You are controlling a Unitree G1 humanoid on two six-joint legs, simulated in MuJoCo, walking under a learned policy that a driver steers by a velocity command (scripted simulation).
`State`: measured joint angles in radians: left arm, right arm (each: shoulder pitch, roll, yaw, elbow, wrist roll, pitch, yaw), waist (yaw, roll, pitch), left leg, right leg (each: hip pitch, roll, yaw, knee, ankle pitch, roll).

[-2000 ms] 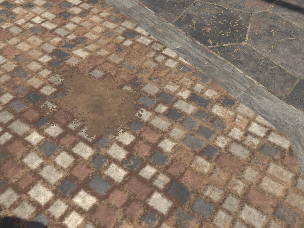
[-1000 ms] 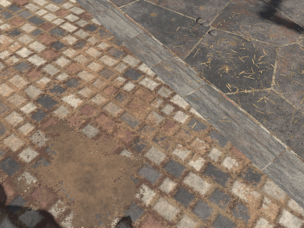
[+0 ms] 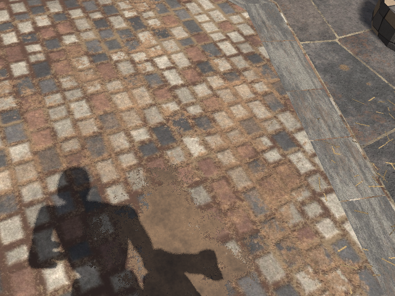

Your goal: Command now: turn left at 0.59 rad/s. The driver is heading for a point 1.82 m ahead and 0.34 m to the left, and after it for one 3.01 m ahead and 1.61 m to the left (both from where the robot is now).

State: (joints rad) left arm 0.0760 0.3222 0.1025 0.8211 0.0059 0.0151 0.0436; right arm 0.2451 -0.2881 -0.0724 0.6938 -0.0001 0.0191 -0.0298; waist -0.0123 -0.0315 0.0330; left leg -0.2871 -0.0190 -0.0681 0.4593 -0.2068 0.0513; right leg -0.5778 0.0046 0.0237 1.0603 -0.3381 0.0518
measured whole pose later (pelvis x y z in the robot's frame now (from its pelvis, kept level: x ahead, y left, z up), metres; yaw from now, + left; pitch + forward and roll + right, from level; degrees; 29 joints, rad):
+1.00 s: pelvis +0.12 +0.07 -0.01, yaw +19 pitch +1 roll +1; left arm 0.19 0.29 0.04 0.84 -0.01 0.01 0.02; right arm 0.19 -0.24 -0.03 0.72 0.00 -0.01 0.01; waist 0.00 -0.03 0.01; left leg -0.23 -0.05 0.01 0.43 -0.22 0.05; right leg -0.36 -0.06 0.00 0.70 -0.36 0.04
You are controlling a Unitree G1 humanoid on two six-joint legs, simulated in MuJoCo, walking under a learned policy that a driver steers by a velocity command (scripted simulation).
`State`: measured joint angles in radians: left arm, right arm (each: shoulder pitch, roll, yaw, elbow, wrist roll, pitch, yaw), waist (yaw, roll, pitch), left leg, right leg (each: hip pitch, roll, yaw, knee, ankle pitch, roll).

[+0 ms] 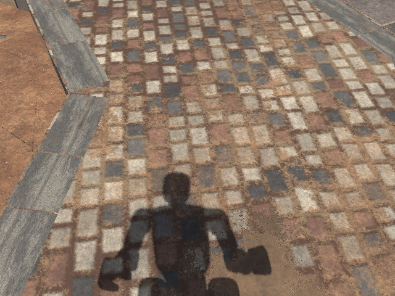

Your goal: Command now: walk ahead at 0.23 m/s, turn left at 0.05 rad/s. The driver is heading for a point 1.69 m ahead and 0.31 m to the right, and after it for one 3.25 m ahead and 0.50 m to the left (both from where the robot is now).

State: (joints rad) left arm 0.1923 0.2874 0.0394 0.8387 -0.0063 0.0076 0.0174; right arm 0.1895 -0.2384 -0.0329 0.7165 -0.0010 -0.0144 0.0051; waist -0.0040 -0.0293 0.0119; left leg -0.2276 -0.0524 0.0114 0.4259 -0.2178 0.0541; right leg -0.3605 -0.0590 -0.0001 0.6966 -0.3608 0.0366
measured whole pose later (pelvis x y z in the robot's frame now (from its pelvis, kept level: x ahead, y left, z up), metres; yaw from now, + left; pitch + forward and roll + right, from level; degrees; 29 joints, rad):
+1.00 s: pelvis +0.47 +0.03 +0.00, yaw -1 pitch +2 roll +2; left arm 0.05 0.26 0.03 0.73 -0.01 -0.08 -0.03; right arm 0.37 -0.28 -0.05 0.89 0.02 -0.07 0.01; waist -0.09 -0.04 0.03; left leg 0.06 -0.07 0.04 0.20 -0.29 0.03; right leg -0.62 -0.09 0.01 0.55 0.06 -0.01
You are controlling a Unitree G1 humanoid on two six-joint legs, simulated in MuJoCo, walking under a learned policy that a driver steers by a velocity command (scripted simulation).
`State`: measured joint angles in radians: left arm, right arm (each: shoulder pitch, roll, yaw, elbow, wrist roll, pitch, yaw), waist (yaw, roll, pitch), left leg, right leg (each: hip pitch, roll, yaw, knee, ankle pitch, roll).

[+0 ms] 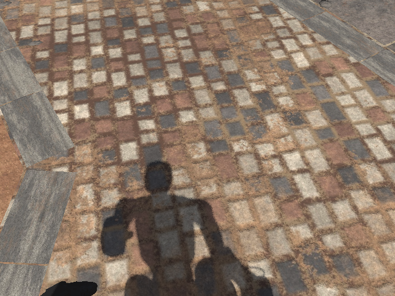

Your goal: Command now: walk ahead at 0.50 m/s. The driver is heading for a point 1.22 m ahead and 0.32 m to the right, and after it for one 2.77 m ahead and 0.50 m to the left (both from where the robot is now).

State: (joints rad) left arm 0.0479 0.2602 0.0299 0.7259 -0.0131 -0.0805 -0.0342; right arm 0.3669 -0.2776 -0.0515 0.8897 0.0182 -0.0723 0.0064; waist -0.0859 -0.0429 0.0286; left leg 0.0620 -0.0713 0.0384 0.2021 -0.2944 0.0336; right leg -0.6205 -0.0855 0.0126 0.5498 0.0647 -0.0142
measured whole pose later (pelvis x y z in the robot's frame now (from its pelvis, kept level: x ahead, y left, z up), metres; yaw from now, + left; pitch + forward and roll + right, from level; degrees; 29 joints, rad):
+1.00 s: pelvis +0.57 +0.00 +0.00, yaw -13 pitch +1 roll +3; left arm 0.15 0.28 0.07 0.75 -0.02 -0.02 -0.02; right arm 0.28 -0.27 -0.07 0.92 -0.01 -0.09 -0.01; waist -0.07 -0.03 0.04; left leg 0.03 -0.02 0.23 0.22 -0.26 0.01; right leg -0.67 -0.12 0.02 0.74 0.00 -0.02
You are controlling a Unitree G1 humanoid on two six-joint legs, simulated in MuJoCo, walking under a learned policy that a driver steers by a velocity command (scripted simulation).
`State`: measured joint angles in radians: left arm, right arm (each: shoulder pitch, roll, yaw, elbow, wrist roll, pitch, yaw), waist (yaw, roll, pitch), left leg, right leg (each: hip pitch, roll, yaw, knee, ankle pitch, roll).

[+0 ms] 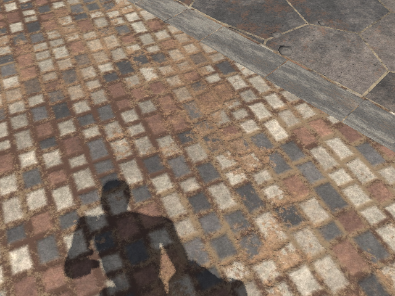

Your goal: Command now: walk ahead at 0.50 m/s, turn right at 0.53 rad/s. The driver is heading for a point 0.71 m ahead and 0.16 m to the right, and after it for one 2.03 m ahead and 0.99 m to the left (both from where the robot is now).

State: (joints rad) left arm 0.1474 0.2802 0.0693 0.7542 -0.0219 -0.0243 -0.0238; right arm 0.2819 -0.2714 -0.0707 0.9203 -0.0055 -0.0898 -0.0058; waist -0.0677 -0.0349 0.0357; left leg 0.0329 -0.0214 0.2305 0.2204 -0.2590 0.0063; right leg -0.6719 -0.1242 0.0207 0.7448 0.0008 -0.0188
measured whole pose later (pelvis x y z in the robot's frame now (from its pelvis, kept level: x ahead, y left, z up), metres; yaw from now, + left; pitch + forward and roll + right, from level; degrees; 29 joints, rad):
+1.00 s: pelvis +0.56 -0.09 +0.01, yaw -17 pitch +2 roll +1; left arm 0.09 0.27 0.05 0.68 0.01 -0.07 0.00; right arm 0.35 -0.26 -0.05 0.89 0.01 -0.07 0.01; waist -0.08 -0.04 0.04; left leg -0.10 -0.06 -0.01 0.28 -0.21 0.05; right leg -0.61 -0.06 0.07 0.66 -0.05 0.03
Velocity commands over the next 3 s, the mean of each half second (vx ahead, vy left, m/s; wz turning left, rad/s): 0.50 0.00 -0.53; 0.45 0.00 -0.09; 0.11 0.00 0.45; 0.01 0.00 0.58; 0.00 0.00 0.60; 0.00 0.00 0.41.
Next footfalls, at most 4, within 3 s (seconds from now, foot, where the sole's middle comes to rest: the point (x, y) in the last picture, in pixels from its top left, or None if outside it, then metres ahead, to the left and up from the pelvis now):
0.14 right None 0.25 -0.13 -0.78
0.64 left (198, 266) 0.58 0.00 -0.78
1.10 right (271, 218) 0.75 -0.28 -0.78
1.52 left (202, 232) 0.71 -0.02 -0.78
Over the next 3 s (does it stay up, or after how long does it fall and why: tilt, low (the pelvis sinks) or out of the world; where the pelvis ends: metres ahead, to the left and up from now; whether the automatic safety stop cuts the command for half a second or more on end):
stays up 0.68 -0.11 -0.01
